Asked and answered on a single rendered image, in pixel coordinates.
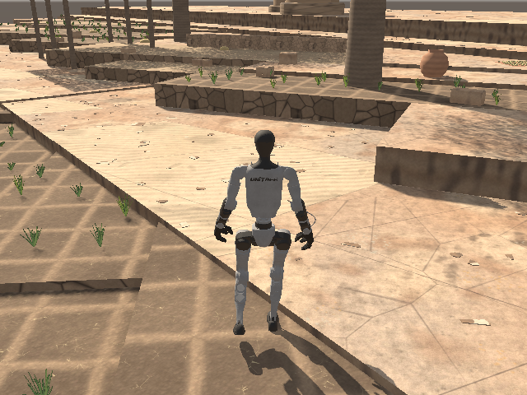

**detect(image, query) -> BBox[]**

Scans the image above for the robot right thigh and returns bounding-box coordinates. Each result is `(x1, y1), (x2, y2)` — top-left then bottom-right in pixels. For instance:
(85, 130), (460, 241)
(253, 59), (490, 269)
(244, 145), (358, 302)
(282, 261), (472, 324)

(269, 229), (291, 281)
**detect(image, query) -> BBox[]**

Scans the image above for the right robot forearm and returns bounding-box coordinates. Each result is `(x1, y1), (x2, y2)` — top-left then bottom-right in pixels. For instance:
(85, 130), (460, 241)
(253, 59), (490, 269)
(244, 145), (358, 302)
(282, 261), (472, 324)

(295, 199), (312, 235)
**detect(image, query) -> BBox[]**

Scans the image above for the robot right upper arm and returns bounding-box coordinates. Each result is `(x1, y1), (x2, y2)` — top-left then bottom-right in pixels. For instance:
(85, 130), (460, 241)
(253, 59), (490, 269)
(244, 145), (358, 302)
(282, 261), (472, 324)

(282, 166), (303, 212)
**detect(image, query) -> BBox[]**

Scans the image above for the left robot forearm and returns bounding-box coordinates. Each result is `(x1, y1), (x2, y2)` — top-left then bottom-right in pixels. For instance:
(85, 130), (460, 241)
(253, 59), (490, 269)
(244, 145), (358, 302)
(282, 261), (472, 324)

(216, 198), (232, 229)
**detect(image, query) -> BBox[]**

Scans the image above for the robot right hand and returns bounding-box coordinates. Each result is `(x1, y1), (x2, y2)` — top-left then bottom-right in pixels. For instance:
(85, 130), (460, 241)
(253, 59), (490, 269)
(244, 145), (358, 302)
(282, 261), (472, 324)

(295, 231), (314, 250)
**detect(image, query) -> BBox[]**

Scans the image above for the humanoid robot torso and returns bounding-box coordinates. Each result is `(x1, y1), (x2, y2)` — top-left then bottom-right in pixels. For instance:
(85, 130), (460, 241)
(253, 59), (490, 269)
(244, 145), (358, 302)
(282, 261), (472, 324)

(245, 161), (283, 247)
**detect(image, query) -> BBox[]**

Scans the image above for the robot left upper arm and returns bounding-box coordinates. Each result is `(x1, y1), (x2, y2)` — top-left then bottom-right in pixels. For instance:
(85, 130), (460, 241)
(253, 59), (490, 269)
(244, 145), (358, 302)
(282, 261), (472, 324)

(224, 165), (247, 211)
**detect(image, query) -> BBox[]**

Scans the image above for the robot left hand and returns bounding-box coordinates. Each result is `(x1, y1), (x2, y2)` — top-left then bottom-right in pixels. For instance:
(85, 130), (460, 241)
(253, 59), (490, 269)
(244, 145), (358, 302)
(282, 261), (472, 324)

(214, 225), (233, 242)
